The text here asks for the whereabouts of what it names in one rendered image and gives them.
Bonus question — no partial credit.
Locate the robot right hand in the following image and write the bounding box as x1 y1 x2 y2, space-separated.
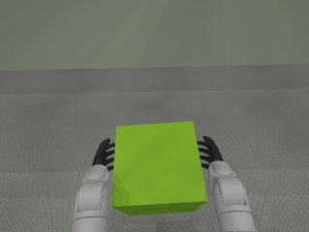
197 135 223 169

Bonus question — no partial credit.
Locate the carton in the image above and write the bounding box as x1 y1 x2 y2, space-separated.
111 121 209 216

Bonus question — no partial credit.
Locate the left robot forearm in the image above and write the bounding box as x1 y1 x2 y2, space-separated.
71 164 111 232

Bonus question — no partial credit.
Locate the right robot forearm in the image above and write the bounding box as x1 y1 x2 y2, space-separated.
208 160 257 232

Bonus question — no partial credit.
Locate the robot left hand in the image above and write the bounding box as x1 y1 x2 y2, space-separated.
92 138 116 171

